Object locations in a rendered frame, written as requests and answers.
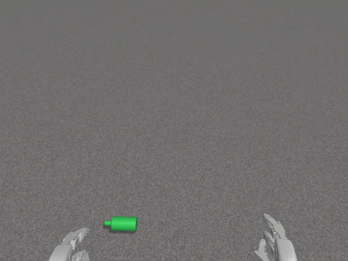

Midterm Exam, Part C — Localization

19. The bottle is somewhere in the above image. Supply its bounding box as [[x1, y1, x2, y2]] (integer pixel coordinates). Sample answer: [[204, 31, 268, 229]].
[[104, 216, 138, 231]]

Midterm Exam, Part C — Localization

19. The left robot hand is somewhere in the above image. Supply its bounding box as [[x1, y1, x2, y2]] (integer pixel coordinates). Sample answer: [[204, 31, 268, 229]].
[[48, 227, 89, 261]]

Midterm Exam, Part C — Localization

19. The right robot hand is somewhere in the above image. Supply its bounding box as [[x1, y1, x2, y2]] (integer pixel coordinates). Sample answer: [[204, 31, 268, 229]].
[[255, 213, 297, 261]]

